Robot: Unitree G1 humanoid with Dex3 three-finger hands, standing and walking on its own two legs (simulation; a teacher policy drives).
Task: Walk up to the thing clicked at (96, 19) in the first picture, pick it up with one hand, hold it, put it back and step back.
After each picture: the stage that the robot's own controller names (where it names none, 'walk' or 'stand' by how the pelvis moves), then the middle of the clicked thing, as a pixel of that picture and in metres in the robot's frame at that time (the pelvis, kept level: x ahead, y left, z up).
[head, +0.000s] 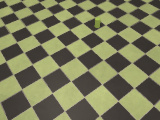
stand; (97, 22) +1.62 -0.12 -0.72
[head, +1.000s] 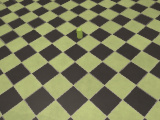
walk; (79, 33) +1.49 +0.15 -0.70
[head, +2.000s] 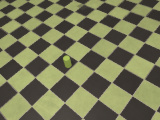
walk; (67, 61) +0.98 +0.29 -0.72
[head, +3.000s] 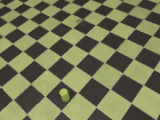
walk; (64, 95) +0.62 +0.25 -0.71
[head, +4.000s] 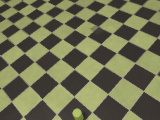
walk; (78, 115) +0.45 +0.18 -0.70
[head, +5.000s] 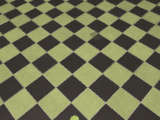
stand; out of the picture +0.41 +0.10 -0.71
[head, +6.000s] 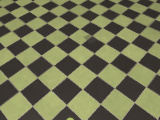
stand; out of the picture +0.42 +0.13 -0.72
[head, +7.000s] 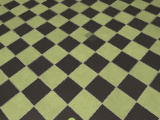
stand; out of the picture +0.40 +0.13 -0.73
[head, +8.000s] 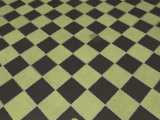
stand; out of the picture +0.40 +0.11 -0.73
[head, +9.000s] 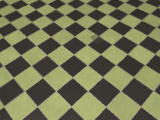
stand; out of the picture +0.39 +0.10 -0.73
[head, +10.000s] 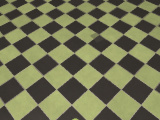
go down; out of the picture +0.39 +0.10 -0.73
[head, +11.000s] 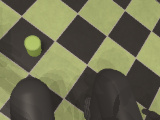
go down; (33, 46) +0.48 +0.15 -0.33
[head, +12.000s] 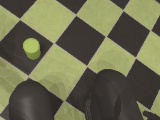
approach; (32, 49) +0.48 +0.15 -0.32
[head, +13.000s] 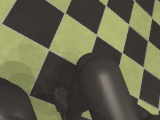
close in; out of the picture +0.47 +0.21 -0.24
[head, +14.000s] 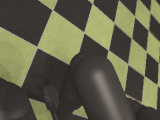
close; out of the picture +0.47 +0.22 -0.25
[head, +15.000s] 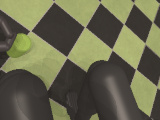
lift; (18, 46) +0.44 +0.16 -0.27
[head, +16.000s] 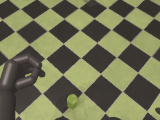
close; (72, 101) +0.41 +0.07 -0.57
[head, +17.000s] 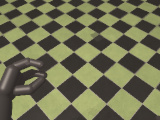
go down; out of the picture +0.37 +0.06 -0.67
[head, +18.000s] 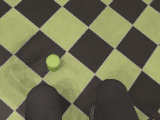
stand; (53, 63) +0.44 +0.10 -0.39
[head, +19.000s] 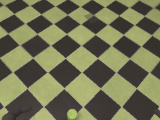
stand; (72, 116) +0.38 +0.06 -0.63
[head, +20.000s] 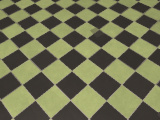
stand; out of the picture +0.37 +0.06 -0.66
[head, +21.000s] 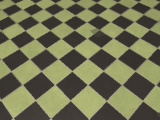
stand; out of the picture +0.37 +0.06 -0.66
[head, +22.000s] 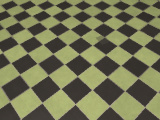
stand; out of the picture +0.38 +0.06 -0.72
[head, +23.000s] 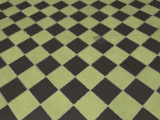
stand; out of the picture +0.37 +0.07 -0.73
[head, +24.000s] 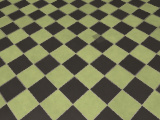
stand; out of the picture +0.37 +0.07 -0.73
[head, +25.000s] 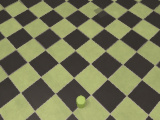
walk; (81, 102) +0.45 +0.04 -0.70
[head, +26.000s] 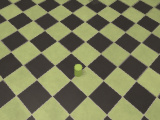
walk; (78, 70) +0.75 +0.03 -0.70
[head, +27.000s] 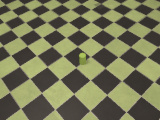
stand; (82, 59) +1.03 +0.09 -0.71
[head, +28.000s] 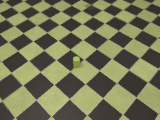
stand; (76, 62) +0.98 +0.09 -0.72
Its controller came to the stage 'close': yes
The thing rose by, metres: 0.00
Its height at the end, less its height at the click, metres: +0.00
